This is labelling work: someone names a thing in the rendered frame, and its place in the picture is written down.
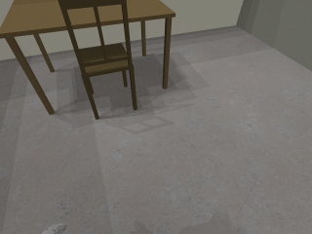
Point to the table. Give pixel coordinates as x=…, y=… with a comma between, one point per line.
x=34, y=17

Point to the robot left hand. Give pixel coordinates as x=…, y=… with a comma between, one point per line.
x=55, y=229

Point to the chair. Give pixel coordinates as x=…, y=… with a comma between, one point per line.
x=102, y=59

